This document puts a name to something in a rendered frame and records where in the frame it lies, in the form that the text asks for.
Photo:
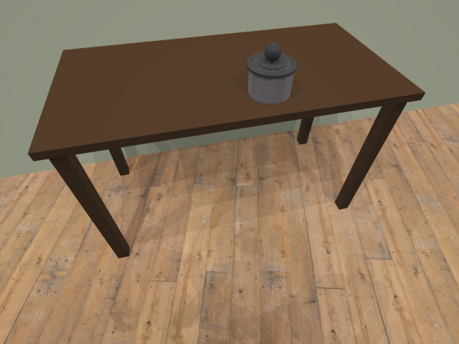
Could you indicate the table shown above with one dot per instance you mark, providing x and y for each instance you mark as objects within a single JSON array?
[{"x": 109, "y": 97}]

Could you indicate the lid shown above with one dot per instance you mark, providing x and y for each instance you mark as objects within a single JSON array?
[{"x": 259, "y": 65}]

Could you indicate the pot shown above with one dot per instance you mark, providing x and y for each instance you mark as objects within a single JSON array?
[{"x": 269, "y": 91}]

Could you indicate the knob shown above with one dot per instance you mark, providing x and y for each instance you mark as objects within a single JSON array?
[{"x": 273, "y": 51}]

